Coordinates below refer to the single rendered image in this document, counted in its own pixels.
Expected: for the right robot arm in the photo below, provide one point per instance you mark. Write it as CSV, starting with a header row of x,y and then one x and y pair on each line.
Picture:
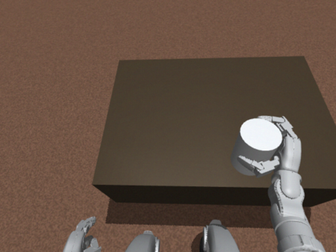
x,y
293,231

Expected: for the left robot hand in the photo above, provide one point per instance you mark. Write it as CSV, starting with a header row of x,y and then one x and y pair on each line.
x,y
77,242

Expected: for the can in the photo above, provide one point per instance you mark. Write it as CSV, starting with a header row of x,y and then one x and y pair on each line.
x,y
258,139

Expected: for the right robot hand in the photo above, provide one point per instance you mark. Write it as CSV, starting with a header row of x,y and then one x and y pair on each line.
x,y
286,157

